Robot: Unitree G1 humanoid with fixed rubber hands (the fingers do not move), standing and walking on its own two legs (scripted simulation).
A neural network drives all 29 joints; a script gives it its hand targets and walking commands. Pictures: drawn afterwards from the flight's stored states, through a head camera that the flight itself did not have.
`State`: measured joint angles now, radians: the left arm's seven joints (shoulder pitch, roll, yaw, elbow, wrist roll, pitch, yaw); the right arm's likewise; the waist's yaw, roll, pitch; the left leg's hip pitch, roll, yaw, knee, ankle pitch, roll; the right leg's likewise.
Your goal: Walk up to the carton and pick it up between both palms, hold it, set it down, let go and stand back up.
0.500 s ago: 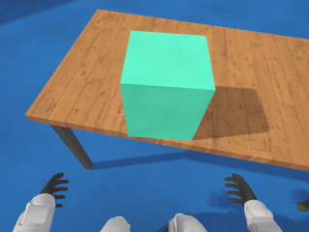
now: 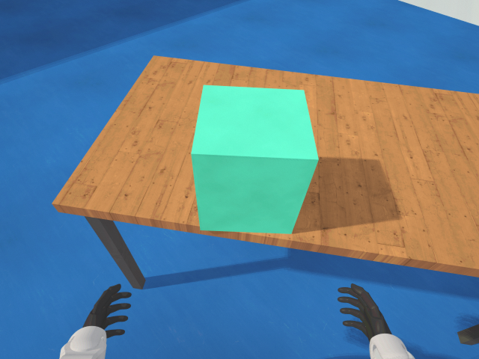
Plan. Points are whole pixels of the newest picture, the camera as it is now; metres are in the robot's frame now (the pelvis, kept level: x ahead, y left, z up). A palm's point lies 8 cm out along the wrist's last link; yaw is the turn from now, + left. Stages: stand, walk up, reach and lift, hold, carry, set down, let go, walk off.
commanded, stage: reach and lift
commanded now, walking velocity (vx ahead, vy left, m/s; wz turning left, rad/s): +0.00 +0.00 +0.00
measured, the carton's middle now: (249, 163) +0.48 -0.02 +0.00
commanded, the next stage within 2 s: none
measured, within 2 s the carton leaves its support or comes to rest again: neither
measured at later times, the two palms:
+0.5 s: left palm (107, 309) +0.20 +0.22 -0.05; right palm (380, 315) +0.19 -0.23 -0.04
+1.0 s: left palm (119, 279) +0.23 +0.20 -0.01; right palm (376, 288) +0.22 -0.22 -0.01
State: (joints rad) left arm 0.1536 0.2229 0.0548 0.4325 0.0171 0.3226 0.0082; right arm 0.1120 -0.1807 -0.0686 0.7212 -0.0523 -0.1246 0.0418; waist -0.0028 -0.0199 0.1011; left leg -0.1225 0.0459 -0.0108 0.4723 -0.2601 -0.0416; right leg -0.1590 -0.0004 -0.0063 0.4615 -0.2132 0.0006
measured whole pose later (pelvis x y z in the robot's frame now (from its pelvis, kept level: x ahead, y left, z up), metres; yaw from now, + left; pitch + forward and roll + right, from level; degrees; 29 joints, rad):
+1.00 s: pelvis +0.03 +0.01 +0.01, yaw -2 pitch -5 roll +0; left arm 0.20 0.15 -0.06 0.40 -0.07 -0.16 0.09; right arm 0.17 -0.20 -0.06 0.57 0.13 -0.33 0.05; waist 0.02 -0.01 0.02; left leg -0.02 0.04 0.02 0.35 -0.25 -0.03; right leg -0.07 0.00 0.02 0.34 -0.19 0.01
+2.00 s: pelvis +0.03 +0.01 +0.01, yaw -3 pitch -1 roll +0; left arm -0.30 0.13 0.09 0.23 -0.08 0.32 0.06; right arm -0.35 -0.33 0.00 0.51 0.31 0.02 -0.04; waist 0.00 0.00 0.01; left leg -0.06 0.05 0.04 0.30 -0.22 -0.03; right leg -0.11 0.01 0.04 0.29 -0.15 0.01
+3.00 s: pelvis +0.02 +0.00 +0.01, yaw -1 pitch +11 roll -1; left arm -1.13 0.31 -0.02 1.04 -0.23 0.29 0.08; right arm -1.18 -0.45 0.09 1.24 0.43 0.18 -0.01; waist 0.00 0.01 -0.16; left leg -0.37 0.06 -0.01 0.40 -0.21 -0.04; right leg -0.38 0.01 0.00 0.32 -0.13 0.01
